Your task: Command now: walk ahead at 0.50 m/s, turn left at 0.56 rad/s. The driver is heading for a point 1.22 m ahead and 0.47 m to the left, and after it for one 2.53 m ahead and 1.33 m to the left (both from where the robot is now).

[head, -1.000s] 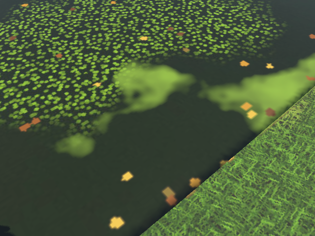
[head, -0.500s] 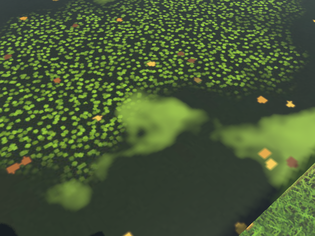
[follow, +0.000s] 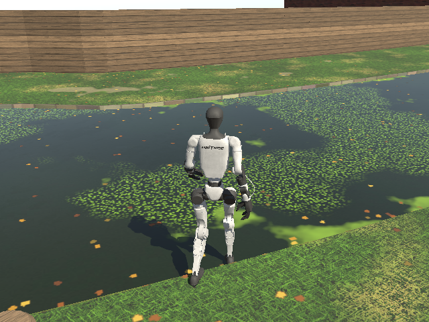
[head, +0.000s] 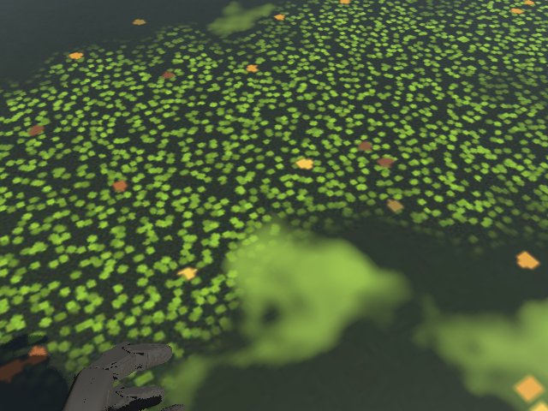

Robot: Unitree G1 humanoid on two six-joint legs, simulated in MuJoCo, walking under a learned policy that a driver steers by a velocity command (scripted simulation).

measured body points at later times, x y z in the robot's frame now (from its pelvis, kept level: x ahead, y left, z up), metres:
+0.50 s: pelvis +0.26 +0.04 -0.04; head +0.29 +0.05 +0.41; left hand +0.16 +0.31 -0.17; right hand +0.57 -0.10 -0.09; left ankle +0.35 +0.16 -0.75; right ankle +0.12 -0.13 -0.75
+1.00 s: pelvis +0.53 +0.14 -0.03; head +0.55 +0.15 +0.42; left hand +0.61 +0.46 -0.10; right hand +0.71 -0.10 -0.14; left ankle +0.35 +0.16 -0.75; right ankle +0.69 +0.10 -0.76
